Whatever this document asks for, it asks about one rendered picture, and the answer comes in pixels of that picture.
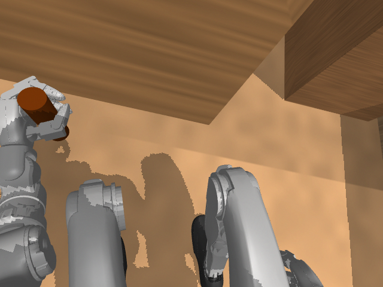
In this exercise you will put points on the right robot hand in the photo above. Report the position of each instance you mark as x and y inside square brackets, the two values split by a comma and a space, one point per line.
[301, 274]

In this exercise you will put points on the right robot foot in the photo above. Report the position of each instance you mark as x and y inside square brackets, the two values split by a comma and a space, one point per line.
[199, 241]

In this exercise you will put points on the left robot arm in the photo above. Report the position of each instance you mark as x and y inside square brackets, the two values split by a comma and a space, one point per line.
[26, 254]

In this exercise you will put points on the left robot hand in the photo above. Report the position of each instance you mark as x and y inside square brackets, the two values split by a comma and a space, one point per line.
[16, 127]

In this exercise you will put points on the can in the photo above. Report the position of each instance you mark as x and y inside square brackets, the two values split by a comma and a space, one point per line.
[38, 106]

